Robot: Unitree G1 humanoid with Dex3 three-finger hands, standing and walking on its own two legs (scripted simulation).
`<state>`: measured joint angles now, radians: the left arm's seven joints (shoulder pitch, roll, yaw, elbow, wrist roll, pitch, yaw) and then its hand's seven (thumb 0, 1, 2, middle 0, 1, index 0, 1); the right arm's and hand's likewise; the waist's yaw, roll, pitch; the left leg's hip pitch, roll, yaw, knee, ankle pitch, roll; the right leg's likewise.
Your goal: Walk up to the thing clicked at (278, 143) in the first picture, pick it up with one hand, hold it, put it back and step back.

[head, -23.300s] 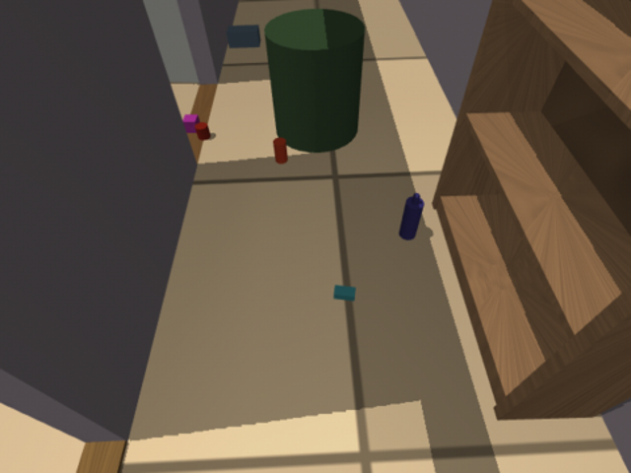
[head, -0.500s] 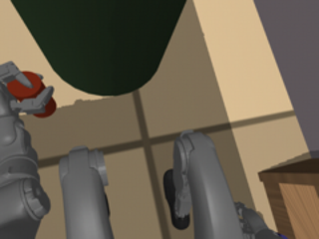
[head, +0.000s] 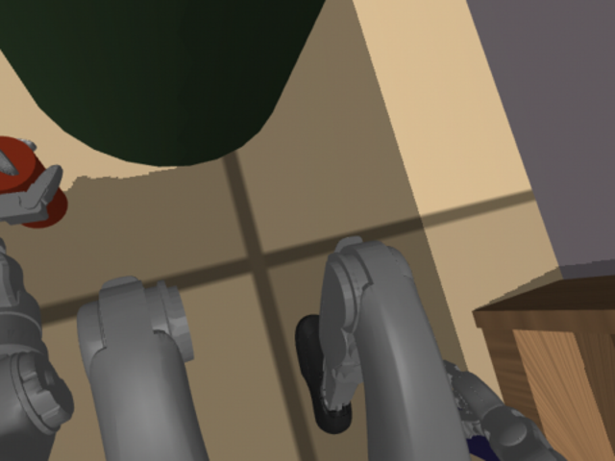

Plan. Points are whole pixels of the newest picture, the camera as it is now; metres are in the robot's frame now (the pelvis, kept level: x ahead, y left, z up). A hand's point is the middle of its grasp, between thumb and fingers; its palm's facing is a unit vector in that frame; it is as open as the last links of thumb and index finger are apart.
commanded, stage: lower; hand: left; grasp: from the side
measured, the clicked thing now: (22, 186) +0.45 +0.28 -0.14
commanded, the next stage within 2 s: loosen in 1.12 s
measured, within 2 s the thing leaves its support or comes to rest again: rests again in 1.80 s
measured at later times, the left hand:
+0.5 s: hand (34, 187) +0.46 +0.28 -0.16, palm faces +0.36 -0.93 -0.02, open 5.6 cm
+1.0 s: hand (46, 191) +0.46 +0.27 -0.20, palm faces +0.34 -0.94 -0.03, open 5.7 cm
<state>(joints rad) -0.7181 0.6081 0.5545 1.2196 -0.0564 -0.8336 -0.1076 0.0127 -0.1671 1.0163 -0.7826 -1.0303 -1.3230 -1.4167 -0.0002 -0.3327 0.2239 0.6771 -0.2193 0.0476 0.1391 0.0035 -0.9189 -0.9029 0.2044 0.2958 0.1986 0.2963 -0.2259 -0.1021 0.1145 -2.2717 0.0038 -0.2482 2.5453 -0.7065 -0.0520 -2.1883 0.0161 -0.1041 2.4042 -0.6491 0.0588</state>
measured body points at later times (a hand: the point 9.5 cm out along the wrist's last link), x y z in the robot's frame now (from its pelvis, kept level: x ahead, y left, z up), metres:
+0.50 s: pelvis -0.01 +0.01 -0.01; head +0.24 +0.14 +0.33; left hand +0.43 +0.33 -0.16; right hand +0.11 -0.27 -0.08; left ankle +0.08 +0.14 -0.27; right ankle +0.12 -0.13 -0.27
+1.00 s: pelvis -0.01 +0.02 -0.02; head +0.26 +0.17 +0.31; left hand +0.44 +0.32 -0.19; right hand +0.12 -0.26 -0.06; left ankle +0.08 +0.14 -0.27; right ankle +0.12 -0.13 -0.27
